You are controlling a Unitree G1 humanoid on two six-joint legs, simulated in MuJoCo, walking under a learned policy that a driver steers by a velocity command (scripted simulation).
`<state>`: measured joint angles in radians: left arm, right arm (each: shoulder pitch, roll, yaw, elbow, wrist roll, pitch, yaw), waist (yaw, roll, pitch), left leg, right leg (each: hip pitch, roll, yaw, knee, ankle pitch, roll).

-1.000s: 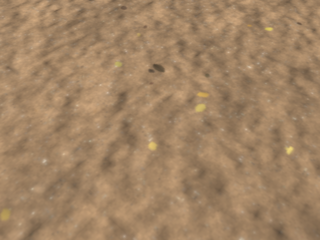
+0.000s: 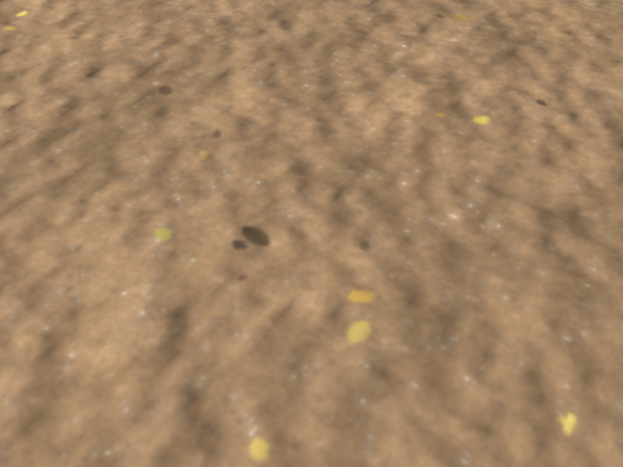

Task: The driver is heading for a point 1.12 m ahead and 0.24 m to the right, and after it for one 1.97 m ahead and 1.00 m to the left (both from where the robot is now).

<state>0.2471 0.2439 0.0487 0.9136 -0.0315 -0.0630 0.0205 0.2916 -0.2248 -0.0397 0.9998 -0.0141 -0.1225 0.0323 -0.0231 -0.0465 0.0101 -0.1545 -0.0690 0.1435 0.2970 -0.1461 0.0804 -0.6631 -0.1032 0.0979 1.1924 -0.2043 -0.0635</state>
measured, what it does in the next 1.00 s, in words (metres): walks ahead, turning right: right foot, then left foot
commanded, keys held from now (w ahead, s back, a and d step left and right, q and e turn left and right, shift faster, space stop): w+e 0.56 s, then w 0.44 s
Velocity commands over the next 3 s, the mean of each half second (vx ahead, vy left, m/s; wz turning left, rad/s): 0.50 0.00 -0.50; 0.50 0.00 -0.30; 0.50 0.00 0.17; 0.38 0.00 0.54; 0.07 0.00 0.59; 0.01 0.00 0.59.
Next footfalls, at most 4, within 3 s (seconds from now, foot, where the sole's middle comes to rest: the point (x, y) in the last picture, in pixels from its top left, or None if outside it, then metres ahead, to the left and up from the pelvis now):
0.34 right None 0.34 -0.18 -0.78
0.84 left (353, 397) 0.68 -0.09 -0.78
1.38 right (480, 332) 0.85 -0.41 -0.78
1.88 left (379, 243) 1.15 -0.19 -0.78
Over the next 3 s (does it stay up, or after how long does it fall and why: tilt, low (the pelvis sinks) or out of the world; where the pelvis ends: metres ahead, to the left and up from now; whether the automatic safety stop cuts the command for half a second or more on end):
stays up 1.05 -0.27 0.00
